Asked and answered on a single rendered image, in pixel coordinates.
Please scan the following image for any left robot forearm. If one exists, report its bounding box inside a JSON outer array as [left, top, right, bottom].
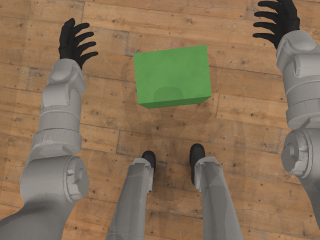
[[20, 58, 86, 201]]

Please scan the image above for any carton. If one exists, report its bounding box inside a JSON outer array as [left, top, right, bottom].
[[133, 44, 212, 109]]

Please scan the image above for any left robot upper arm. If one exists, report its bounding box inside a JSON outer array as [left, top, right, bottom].
[[0, 154, 90, 240]]

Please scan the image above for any right robot upper arm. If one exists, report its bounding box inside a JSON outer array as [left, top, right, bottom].
[[281, 127, 320, 230]]

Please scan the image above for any right robot forearm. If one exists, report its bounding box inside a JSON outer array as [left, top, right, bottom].
[[276, 30, 320, 130]]

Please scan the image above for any left robot shin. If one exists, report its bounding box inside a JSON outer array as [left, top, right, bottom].
[[127, 157, 151, 173]]

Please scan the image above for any robot right hand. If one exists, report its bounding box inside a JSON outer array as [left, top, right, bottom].
[[252, 0, 300, 49]]

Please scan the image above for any robot left hand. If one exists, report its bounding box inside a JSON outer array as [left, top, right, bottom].
[[58, 18, 99, 70]]

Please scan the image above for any robot right foot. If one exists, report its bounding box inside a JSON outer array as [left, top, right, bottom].
[[189, 143, 205, 185]]

